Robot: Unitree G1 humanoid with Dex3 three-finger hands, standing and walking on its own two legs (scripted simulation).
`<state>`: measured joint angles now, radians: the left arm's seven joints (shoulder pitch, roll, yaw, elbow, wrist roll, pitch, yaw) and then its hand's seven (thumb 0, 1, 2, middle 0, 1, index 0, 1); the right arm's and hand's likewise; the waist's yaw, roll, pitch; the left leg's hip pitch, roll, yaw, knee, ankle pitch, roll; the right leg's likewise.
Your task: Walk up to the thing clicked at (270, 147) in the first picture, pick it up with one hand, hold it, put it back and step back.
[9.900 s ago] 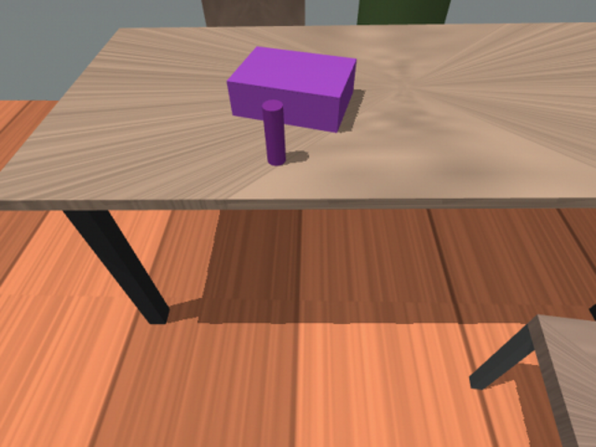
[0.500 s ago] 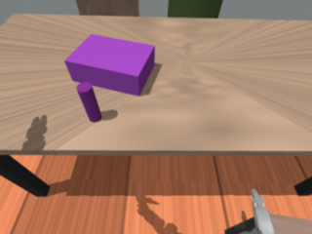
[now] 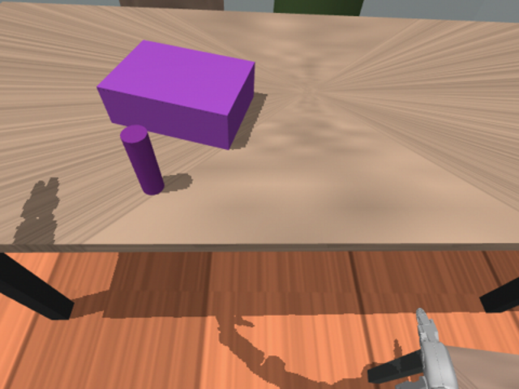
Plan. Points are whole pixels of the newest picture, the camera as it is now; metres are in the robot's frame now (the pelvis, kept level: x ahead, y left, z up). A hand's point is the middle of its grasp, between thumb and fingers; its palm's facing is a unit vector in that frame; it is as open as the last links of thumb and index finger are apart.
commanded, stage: go down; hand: left
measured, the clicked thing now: (144, 162) +0.47 +0.20 +0.05
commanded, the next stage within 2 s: approach in 0.58 s
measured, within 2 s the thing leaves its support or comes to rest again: neither
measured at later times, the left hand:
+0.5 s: hand out of the picture +0.37 +0.39 +0.17, palm faces +0.19 -0.98 +0.01, open 17.5 cm
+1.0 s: hand (12, 177) +0.39 +0.35 +0.12, palm faces +0.11 -0.99 +0.02, open 17.5 cm
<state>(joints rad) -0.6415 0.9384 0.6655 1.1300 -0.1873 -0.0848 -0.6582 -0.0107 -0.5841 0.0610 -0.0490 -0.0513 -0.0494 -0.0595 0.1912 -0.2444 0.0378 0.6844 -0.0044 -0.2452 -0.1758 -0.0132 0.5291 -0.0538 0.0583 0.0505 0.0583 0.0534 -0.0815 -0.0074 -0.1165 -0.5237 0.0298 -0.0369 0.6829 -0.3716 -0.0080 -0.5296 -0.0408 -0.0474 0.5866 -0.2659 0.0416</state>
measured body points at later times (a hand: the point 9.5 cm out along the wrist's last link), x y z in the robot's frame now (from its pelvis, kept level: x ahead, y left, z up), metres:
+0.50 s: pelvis +0.00 +0.00 +0.00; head +0.05 +0.02 +0.44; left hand +0.36 +0.45 +0.17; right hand +0.15 -0.26 -0.07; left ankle -0.03 +0.12 -0.72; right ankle +0.00 -0.15 -0.72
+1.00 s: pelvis -0.01 +0.00 -0.01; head +0.06 +0.02 +0.43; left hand +0.38 +0.40 +0.12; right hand +0.15 -0.24 -0.08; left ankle -0.03 +0.12 -0.72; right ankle +0.00 -0.15 -0.72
